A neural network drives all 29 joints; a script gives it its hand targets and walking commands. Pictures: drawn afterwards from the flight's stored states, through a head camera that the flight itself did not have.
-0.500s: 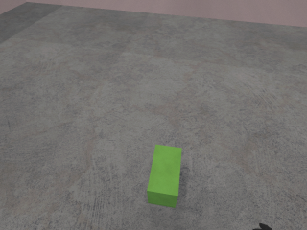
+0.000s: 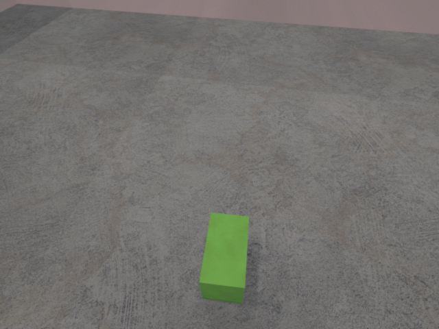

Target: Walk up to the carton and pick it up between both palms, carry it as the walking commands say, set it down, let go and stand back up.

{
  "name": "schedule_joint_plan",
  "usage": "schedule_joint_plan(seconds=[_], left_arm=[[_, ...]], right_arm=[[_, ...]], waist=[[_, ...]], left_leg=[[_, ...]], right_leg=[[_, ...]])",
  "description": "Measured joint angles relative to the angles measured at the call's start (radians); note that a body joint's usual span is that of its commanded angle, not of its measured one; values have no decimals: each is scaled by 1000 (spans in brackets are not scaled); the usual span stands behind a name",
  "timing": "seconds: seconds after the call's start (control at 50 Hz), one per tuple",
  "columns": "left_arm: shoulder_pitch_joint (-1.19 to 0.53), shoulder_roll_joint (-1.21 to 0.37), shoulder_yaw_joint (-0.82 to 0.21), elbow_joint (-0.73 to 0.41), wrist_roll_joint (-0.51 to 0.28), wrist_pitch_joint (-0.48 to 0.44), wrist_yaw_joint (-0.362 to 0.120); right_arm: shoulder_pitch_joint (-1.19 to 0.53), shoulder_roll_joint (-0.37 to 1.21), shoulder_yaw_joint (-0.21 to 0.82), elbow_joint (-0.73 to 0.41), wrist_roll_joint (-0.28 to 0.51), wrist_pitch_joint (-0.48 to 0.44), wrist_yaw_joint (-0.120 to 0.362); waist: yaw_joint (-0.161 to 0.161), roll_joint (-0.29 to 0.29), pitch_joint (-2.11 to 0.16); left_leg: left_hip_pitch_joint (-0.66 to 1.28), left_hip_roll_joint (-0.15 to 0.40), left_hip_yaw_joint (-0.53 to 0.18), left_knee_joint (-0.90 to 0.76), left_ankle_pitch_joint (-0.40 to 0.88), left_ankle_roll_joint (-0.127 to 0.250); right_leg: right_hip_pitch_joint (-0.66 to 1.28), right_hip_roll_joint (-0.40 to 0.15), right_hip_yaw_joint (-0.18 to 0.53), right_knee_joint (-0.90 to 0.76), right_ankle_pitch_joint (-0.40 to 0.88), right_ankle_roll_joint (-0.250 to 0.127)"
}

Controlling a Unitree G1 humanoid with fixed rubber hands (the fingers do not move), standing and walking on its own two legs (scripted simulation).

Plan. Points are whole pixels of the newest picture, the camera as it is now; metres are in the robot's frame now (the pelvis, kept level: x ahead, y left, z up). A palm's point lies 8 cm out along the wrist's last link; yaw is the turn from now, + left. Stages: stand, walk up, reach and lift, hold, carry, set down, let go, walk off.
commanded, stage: walk up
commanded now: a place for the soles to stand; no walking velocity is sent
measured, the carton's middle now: (226, 257) +0.52 -0.02 -0.64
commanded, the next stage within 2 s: none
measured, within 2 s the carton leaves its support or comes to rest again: neither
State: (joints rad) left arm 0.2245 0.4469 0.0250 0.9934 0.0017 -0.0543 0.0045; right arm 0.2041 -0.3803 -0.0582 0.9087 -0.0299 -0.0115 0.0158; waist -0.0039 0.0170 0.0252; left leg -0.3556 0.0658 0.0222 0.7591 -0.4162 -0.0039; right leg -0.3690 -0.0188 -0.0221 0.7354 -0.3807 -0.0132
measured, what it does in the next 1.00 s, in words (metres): steps on the spot: left foot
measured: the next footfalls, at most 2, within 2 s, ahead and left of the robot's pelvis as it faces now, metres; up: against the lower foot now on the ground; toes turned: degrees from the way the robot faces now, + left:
left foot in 0.22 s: +0.14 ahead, +0.15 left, +0.00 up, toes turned +1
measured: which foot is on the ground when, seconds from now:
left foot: up 0.00-0.20, down 0.22-1.00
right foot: down 0.00-1.00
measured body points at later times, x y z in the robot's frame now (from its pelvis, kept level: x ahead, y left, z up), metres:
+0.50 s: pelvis +0.04 +0.01 +0.00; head +0.04 +0.00 +0.45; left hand +0.12 +0.35 -0.10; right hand +0.13 -0.30 -0.11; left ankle +0.10 +0.15 -0.71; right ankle +0.04 -0.10 -0.72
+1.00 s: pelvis +0.04 +0.01 +0.00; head +0.05 +0.00 +0.45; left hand +0.15 +0.34 -0.10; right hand +0.14 -0.31 -0.11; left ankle +0.10 +0.15 -0.72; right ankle +0.04 -0.10 -0.72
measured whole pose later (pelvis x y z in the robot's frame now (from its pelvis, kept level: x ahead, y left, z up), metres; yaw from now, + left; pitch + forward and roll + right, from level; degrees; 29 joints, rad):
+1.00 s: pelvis +0.04 +0.01 +0.00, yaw -4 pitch -1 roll +1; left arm 0.21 0.43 0.03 0.96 0.00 -0.04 0.01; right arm 0.14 -0.37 -0.06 0.91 -0.01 0.01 0.02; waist 0.00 0.01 0.03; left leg -0.36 0.07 0.08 0.67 -0.28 0.00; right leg -0.32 -0.01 -0.02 0.70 -0.36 -0.01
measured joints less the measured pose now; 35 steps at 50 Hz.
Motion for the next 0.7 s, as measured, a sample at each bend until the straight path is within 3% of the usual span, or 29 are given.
schedule_joint_plan(seconds=[0.06, 0.14, 0.24, 0.32, 0.38, 0.44, 0.7], left_arm=[[27, -3, 0, -24, 0, -18, 0], [75, -2, 0, -48, 0, -17, 3], [87, -5, 0, -51, 0, 3, 6], [70, -14, 0, -55, 0, 16, 10], [65, -14, 0, -60, 0, 16, 10], [62, -14, 0, -51, 0, 16, 10], [8, -15, 0, -44, 0, 16, 10]], right_arm=[[-10, -1, 0, -1, 3, 2, 0], [-40, -1, 0, -1, 11, -1, 0], [-57, -2, 1, -1, 6, -14, 0], [-59, 8, 0, -1, 4, -14, 0], [-71, 8, 0, -1, 2, -3, 0], [-64, 8, 0, 0, 10, 17, 0], [-60, 8, 0, -1, 18, 17, 0]], waist=[[0, 0, 1], [-1, 1, -1], [-2, 10, -1], [-1, -5, -1], [0, -6, -1], [-1, -5, 1], [-1, -4, 1]], left_leg=[[-89, -33, -4, 121, -89, 0], [-168, -44, -4, 115, -107, 0], [-78, -30, 0, -78, 201, 11], [-12, -15, 30, -72, 139, 12], [-12, 0, 54, -72, 128, 12], [-12, 4, 60, -72, 122, 11], [-4, 8, 54, -93, 134, 3]], right_leg=[[2, -13, 0, -23, 1, -13], [21, -25, -1, -44, -1, -13], [52, -13, -2, 36, -48, -1], [47, -5, -1, 137, -101, 0], [48, -5, 0, 29, -92, 0], [51, -4, -1, -29, 36, 0], [51, 5, 0, -32, 18, 0]])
